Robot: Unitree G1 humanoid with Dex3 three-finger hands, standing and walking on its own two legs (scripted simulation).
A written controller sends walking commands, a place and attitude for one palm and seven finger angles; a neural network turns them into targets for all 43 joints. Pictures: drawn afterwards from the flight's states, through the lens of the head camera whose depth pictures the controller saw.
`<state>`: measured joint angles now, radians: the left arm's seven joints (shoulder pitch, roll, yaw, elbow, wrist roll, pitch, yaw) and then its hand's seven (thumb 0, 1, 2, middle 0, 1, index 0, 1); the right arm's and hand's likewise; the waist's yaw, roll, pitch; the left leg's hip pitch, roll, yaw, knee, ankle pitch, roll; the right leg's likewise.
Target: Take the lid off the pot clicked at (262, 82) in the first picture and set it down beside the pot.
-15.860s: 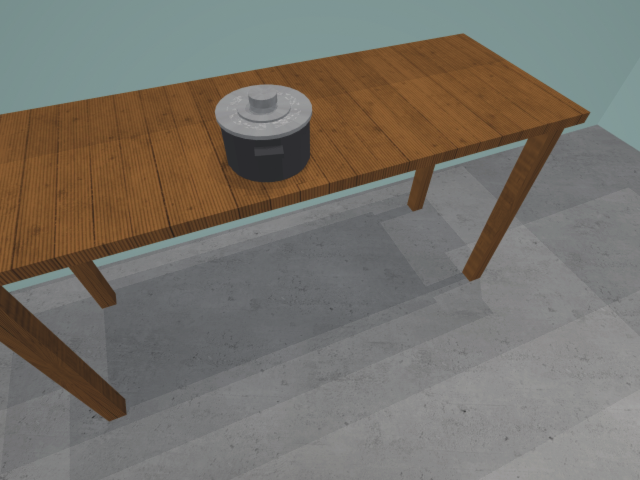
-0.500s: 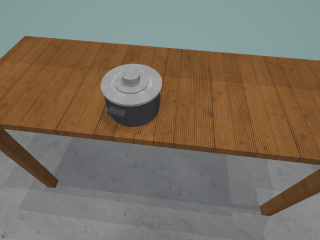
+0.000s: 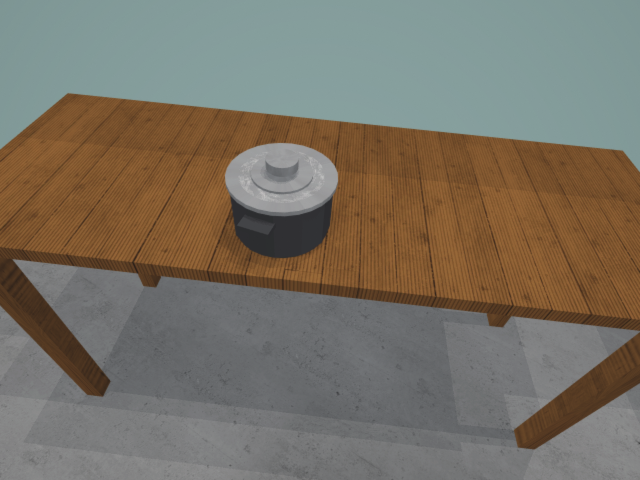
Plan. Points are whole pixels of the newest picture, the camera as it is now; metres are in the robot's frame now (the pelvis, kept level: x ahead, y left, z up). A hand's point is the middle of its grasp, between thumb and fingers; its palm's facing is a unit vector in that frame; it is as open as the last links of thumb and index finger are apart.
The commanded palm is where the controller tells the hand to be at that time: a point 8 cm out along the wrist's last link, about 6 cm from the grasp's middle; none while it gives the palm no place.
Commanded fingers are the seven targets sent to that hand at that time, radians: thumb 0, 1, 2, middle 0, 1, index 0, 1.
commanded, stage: come to a stop and stand still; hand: left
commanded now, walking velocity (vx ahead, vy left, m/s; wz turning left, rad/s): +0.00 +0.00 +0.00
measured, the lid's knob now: (282, 162) +0.56 +0.11 +0.10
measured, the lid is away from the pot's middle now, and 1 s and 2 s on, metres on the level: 0.00 0.00 0.00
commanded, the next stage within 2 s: look again from close up in 0.02 s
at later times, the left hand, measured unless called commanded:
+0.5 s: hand out of the picture +0.00 +0.16 -0.18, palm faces +0.01 -0.99 -0.16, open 7.3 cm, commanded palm none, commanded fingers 0.00 0.90 0.90 -0.20 -0.30 -0.20 -0.30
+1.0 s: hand out of the picture +0.08 +0.18 -0.13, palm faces +0.11 -0.95 -0.28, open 7.1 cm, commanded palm +0.10 +0.21 -0.05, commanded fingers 0.00 0.90 0.90 -0.46 -0.59 -0.46 -0.59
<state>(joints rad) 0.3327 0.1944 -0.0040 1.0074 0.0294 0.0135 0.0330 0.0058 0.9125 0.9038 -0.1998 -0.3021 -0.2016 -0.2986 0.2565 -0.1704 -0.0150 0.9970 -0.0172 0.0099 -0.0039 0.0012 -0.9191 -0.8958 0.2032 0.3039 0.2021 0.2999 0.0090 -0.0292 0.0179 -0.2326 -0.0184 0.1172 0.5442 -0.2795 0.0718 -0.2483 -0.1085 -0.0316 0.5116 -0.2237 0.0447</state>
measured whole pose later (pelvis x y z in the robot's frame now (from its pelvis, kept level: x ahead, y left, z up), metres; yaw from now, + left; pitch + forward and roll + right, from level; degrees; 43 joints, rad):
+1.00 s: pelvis +0.02 -0.02 +0.00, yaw +1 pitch -2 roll +0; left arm 0.45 0.22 -0.05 0.53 -0.03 0.08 0.13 0.04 0.96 0.90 -0.23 -0.33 -0.23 -0.33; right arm 0.38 -0.17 0.02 0.97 0.06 -0.16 -0.04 0.03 -0.94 -0.90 0.20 0.30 0.20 0.30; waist 0.03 -0.02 0.04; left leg -0.20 -0.01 0.10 0.51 -0.29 0.04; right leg -0.22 -0.10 -0.05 0.51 -0.25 0.03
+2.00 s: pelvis +0.05 -0.05 +0.01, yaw +1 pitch -2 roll +0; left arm 0.68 0.26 0.16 -0.26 0.01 -0.06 0.08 0.02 0.90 0.90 -1.30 -1.50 -1.30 -1.50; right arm 0.18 -0.21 -0.03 0.63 0.01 -0.18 -0.08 0.01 -0.90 -0.90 0.20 0.30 0.20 0.30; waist 0.06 0.05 0.03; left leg -0.13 0.04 0.06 0.47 -0.30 0.00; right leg -0.14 -0.05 -0.09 0.46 -0.28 0.02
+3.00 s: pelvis +0.03 -0.05 +0.01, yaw +3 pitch +0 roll +0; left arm 0.33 0.71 0.13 -0.32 0.73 -0.01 -0.26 0.00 0.37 1.19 -1.12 -0.91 -1.12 -0.91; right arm 0.12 -0.30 0.00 0.56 0.02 0.03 -0.04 0.01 -0.90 -0.90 0.20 0.30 0.20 0.30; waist 0.06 0.15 0.00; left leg -0.21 0.03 0.03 0.46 -0.25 0.00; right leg -0.21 -0.06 -0.11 0.45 -0.24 0.01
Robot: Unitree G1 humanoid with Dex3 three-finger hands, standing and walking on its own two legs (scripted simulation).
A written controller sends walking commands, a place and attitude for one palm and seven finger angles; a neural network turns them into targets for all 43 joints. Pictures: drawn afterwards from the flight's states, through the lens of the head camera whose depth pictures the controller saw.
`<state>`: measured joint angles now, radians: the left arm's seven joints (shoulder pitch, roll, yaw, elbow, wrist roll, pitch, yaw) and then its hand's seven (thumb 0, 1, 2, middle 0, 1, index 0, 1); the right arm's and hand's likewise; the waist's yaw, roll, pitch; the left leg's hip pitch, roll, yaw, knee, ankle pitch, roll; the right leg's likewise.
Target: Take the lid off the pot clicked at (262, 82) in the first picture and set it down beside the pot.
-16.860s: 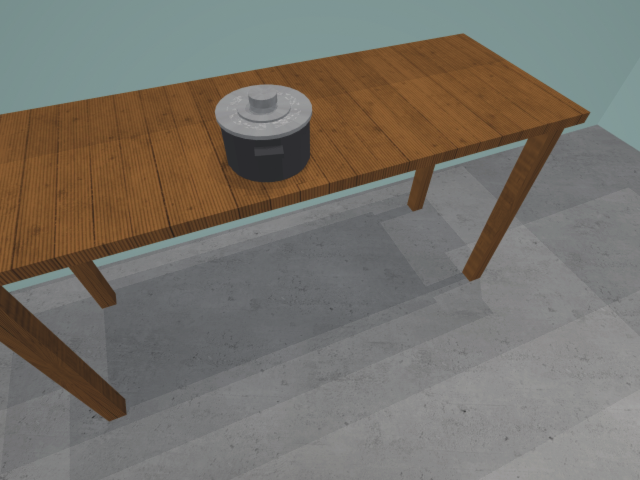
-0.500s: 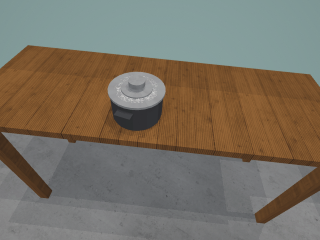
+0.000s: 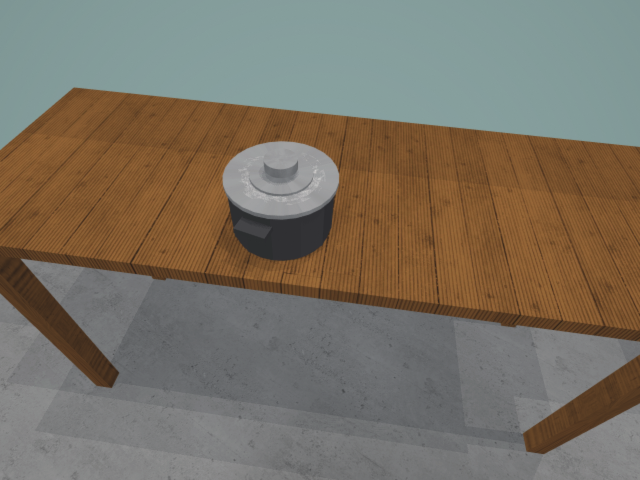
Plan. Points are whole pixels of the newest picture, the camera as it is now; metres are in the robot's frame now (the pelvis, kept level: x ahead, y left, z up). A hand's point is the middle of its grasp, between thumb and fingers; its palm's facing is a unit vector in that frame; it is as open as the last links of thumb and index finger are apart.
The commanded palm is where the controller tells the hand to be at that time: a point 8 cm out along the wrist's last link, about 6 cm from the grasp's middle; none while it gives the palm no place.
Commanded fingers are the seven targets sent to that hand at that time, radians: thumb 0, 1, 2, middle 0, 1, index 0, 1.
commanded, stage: lift the closed hand beside the body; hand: left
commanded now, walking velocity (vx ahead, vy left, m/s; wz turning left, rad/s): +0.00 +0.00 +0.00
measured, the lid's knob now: (280, 163) +0.54 +0.11 +0.10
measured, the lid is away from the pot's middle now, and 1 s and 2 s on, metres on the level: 0.00 0.00 0.00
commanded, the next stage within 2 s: raise the hand higher, near the body in 0.52 s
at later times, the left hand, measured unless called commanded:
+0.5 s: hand (163, 476) +0.13 +0.19 -0.01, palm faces +0.31 -0.89 -0.33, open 3.1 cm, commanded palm +0.09 +0.23 +0.02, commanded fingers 0.00 0.90 0.90 -1.30 -1.50 -1.30 -1.50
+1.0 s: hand (144, 423) +0.16 +0.20 +0.04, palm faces +0.27 -0.87 -0.42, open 3.1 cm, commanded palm +0.11 +0.23 +0.08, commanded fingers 0.00 0.90 0.90 -1.30 -1.50 -1.30 -1.50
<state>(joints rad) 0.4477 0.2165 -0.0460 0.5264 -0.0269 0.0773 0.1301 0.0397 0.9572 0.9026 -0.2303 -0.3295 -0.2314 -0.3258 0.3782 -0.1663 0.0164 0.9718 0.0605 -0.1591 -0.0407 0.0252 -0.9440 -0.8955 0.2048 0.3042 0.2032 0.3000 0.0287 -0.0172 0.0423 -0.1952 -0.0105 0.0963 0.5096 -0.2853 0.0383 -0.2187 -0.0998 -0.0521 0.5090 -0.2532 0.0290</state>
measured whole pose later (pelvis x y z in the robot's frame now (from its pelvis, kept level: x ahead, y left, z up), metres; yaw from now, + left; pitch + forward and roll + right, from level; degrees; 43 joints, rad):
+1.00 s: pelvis +0.03 -0.03 +0.00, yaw +1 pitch -2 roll +0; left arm 0.68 0.26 0.16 -0.26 0.01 -0.06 0.08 0.02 0.90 0.90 -1.30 -1.50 -1.30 -1.50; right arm 0.18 -0.21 -0.03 0.63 0.01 -0.18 -0.08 0.01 -0.90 -0.90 0.20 0.30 0.20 0.30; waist 0.06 0.05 0.03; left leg -0.13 0.04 0.06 0.47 -0.30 0.00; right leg -0.14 -0.05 -0.09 0.46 -0.28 0.02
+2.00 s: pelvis +0.01 -0.04 +0.00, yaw +2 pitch +0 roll +0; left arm 0.33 0.71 0.13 -0.32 0.73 -0.01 -0.26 0.00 0.37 1.19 -1.12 -0.91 -1.12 -0.91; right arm 0.12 -0.30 0.00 0.56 0.02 0.03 -0.04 0.01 -0.90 -0.90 0.20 0.30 0.20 0.30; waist 0.06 0.15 0.00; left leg -0.21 0.03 0.03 0.46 -0.25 0.00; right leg -0.21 -0.06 -0.11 0.45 -0.24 0.01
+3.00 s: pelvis -0.01 -0.02 +0.01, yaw +2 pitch +0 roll +0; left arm -0.38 0.65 -0.06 0.02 0.78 0.13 -0.42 0.00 -0.31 1.45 -0.84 -0.09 -0.84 -0.08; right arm 0.13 -0.30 0.02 0.55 0.05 0.07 0.02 0.01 -0.90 -0.90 0.20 0.30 0.20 0.30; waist 0.04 0.12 0.02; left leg -0.22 -0.01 0.05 0.42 -0.20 0.03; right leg -0.24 -0.10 -0.09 0.44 -0.20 0.03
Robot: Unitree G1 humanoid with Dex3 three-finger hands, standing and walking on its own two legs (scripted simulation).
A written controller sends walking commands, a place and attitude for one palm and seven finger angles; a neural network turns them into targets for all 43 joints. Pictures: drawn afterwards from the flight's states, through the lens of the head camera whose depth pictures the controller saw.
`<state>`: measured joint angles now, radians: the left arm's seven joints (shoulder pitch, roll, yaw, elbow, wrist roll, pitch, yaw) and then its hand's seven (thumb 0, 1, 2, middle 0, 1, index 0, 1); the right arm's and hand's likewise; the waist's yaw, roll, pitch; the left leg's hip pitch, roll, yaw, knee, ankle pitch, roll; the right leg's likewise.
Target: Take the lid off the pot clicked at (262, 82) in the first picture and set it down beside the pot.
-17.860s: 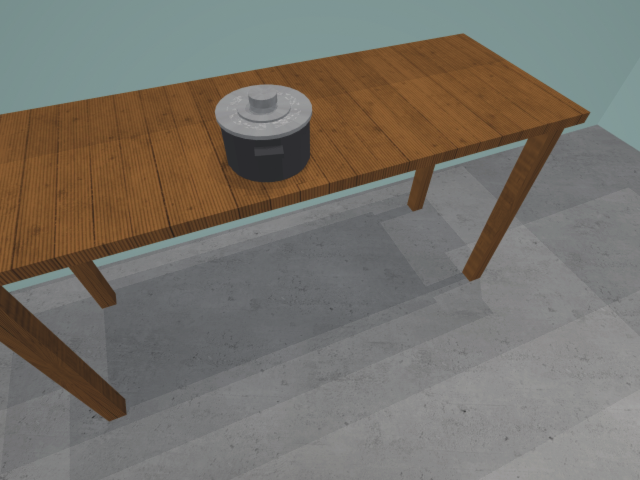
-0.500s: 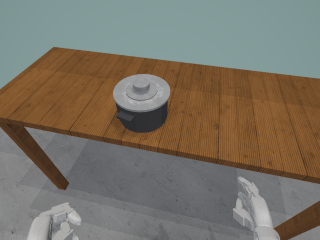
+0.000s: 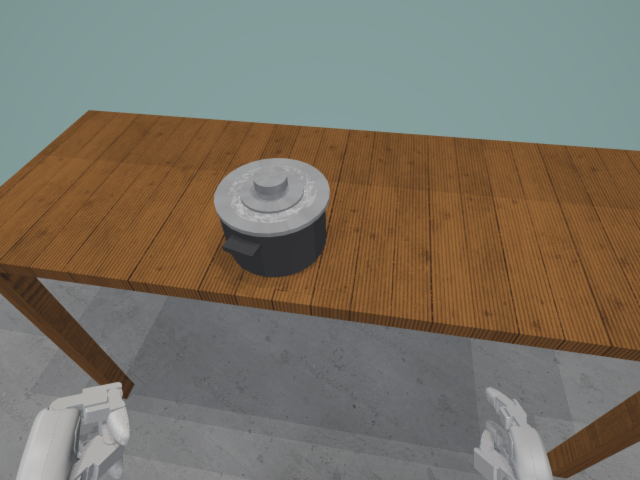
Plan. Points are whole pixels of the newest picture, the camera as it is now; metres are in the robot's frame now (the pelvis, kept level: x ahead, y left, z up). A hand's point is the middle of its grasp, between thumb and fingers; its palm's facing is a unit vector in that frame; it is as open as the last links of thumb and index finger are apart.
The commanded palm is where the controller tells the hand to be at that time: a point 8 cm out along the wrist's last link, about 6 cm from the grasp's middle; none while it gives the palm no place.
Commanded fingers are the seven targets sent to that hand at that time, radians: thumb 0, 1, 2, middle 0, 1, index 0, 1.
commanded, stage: raise the hand higher, near the body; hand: left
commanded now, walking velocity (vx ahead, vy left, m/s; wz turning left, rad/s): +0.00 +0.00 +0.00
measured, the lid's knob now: (270, 180) +0.51 +0.14 +0.10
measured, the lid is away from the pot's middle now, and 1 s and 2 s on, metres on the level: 0.00 0.00 0.00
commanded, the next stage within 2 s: reach forward and open the fingers in 0.40 s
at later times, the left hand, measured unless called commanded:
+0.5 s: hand (91, 391) +0.17 +0.25 +0.11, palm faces +0.33 -0.85 -0.42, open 3.1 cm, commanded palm +0.12 +0.28 +0.14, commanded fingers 0.00 0.87 0.91 -1.28 -1.47 -1.28 -1.47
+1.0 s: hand (82, 367) +0.19 +0.26 +0.11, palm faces -0.27 +0.02 -0.96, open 4.2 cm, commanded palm +0.17 +0.26 +0.18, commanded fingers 0.00 0.09 1.30 -1.00 -0.58 -1.00 -0.58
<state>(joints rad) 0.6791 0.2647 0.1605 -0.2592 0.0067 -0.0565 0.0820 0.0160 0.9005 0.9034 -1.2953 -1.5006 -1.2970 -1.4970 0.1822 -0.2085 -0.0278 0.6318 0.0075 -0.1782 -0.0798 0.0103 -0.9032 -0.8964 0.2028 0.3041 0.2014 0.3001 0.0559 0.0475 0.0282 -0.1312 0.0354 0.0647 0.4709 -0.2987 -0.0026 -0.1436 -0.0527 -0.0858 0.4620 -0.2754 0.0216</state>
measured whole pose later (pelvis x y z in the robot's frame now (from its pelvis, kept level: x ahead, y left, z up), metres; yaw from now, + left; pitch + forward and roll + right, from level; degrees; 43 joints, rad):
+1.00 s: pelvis -0.02 -0.01 +0.00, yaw +2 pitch +0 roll +0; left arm 0.33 0.71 0.13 -0.32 0.73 -0.01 -0.26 0.00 0.37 1.19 -1.12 -0.91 -1.12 -0.91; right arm 0.12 -0.30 0.00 0.56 0.02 0.03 -0.04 0.01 -0.90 -0.90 0.20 0.30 0.20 0.30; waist 0.06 0.15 0.00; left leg -0.21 0.03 0.03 0.46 -0.25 0.00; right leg -0.21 -0.06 -0.11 0.45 -0.24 0.01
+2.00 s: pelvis -0.04 +0.01 +0.00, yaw +2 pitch +0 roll +0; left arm -0.38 0.65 -0.06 0.02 0.78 0.13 -0.42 0.00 -0.31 1.45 -0.84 -0.09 -0.84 -0.08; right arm 0.13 -0.30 0.02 0.55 0.05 0.07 0.02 0.01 -0.90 -0.90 0.20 0.30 0.20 0.30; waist 0.04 0.12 0.02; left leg -0.22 -0.01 0.05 0.42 -0.20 0.03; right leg -0.24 -0.10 -0.09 0.44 -0.20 0.03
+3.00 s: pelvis -0.01 +0.01 +0.00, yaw +0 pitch +4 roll +1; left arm -0.86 0.50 -0.25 0.51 0.87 0.18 -0.44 0.00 -0.31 1.45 -0.83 -0.09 -0.83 -0.08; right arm 0.21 -0.30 0.01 0.62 0.07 0.12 0.01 0.01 -0.91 -0.90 0.20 0.30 0.20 0.30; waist -0.05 0.09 -0.01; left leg -0.26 -0.01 0.07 0.43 -0.24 0.02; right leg -0.30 -0.09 -0.07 0.47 -0.24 0.03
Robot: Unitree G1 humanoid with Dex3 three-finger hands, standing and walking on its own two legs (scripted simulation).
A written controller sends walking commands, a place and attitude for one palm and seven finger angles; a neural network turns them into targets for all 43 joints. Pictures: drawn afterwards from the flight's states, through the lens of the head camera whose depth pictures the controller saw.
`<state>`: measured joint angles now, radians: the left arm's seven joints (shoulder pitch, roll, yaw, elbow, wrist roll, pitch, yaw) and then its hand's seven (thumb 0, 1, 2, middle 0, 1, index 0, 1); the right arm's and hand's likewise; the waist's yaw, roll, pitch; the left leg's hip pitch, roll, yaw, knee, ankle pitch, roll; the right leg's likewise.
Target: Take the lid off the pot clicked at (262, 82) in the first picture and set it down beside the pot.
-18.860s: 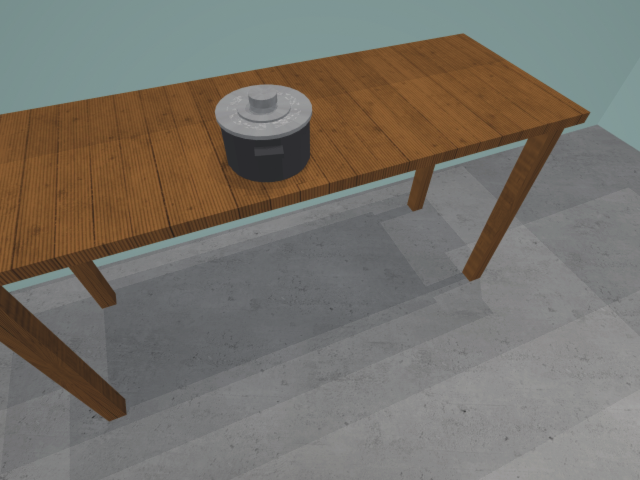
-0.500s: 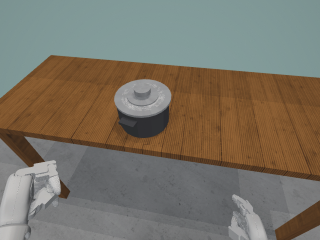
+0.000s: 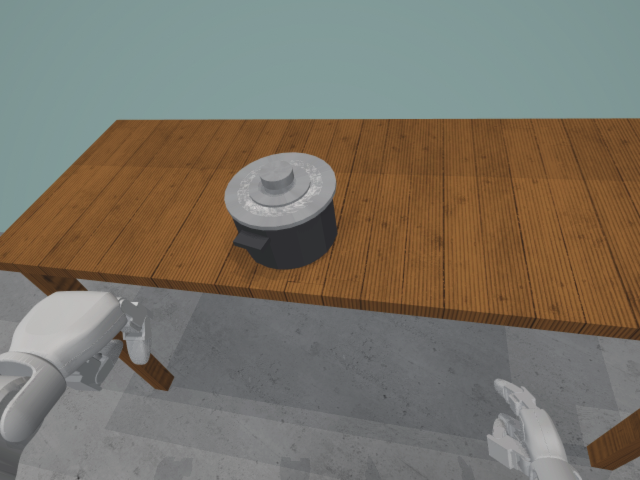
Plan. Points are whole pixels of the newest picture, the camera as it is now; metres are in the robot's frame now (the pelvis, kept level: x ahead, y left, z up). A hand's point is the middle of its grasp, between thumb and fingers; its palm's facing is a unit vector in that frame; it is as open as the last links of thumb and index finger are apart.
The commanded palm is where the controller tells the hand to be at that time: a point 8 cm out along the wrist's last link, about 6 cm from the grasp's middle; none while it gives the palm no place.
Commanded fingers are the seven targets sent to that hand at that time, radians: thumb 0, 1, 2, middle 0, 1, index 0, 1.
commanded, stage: reach forward and open the fingers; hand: left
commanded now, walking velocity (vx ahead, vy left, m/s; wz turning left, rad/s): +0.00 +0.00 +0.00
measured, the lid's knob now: (276, 174) +0.53 +0.13 +0.10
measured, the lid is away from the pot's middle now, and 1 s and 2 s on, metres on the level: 0.00 0.00 0.00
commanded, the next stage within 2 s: move the open hand above the knob in 0.60 s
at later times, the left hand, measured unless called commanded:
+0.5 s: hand (104, 303) +0.26 +0.26 +0.15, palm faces -0.16 +0.01 -0.99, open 9.8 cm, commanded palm +0.24 +0.26 +0.21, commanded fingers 0.00 -0.31 1.41 -0.82 -0.08 -0.82 -0.08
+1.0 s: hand (139, 241) +0.33 +0.24 +0.17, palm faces -0.16 -0.02 -0.99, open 10.2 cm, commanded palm +0.30 +0.23 +0.23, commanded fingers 0.00 -0.32 1.45 -0.82 -0.08 -0.82 -0.08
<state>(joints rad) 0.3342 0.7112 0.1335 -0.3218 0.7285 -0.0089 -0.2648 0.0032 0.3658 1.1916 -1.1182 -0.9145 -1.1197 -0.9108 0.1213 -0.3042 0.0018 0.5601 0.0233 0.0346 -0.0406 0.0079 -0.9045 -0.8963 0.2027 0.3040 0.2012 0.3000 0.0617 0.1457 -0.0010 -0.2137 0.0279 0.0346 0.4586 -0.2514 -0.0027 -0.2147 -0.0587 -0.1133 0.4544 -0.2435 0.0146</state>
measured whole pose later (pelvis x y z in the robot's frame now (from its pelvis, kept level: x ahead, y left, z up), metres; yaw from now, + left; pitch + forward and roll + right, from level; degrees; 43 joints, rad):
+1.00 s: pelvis -0.02 +0.02 +0.00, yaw +0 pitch +0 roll +0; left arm -0.38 0.65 -0.06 0.02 0.78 0.13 -0.42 0.00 -0.31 1.45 -0.84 -0.09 -0.84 -0.08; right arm 0.13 -0.30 0.02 0.55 0.05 0.07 0.02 0.01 -0.90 -0.90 0.20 0.30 0.20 0.30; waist 0.04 0.12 0.02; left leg -0.22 -0.01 0.05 0.42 -0.20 0.03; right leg -0.24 -0.10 -0.09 0.44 -0.20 0.03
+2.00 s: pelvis +0.01 +0.02 +0.00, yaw -1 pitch +4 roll +1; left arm -0.86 0.50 -0.25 0.51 0.87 0.18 -0.44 0.00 -0.31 1.45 -0.83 -0.09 -0.83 -0.08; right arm 0.21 -0.30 0.01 0.62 0.07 0.12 0.01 0.01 -0.91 -0.90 0.20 0.30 0.20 0.30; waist -0.05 0.09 -0.01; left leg -0.26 -0.01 0.07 0.43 -0.24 0.02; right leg -0.30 -0.09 -0.07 0.47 -0.24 0.03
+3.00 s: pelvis +0.01 +0.02 +0.00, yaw -2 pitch +7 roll +1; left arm -1.09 0.45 -0.27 0.82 0.89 0.16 -0.41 0.00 -0.31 1.45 -0.84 -0.09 -0.84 -0.08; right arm 0.22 -0.29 0.00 0.66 0.06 0.09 -0.03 0.00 -0.91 -0.90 0.20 0.30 0.20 0.30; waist -0.07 0.07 -0.04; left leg -0.30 0.00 0.08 0.42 -0.24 0.02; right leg -0.33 -0.08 -0.06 0.46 -0.24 0.03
